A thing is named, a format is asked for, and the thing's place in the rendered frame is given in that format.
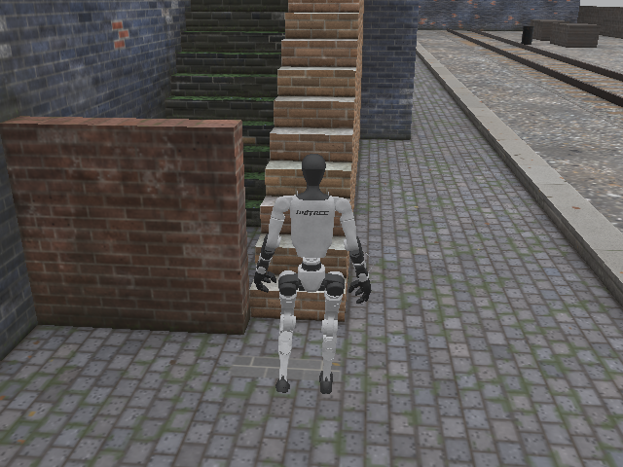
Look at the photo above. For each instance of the stairs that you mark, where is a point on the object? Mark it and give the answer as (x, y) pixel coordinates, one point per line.
(317, 111)

